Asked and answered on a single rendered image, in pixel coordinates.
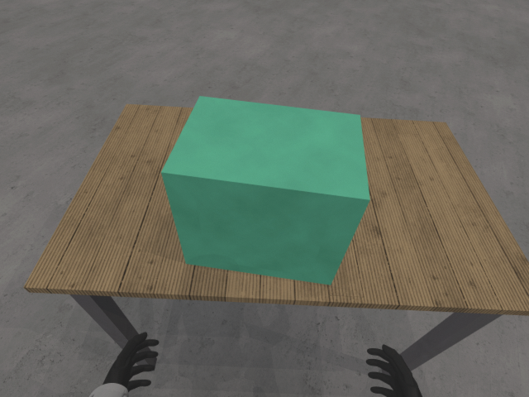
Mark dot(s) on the carton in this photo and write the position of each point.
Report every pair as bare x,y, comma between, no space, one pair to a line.
267,189

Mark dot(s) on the left robot hand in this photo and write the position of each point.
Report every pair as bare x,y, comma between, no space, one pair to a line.
123,368

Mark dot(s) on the right robot hand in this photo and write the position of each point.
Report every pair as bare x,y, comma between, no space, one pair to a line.
400,378

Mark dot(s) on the table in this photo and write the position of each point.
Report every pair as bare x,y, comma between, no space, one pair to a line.
431,238

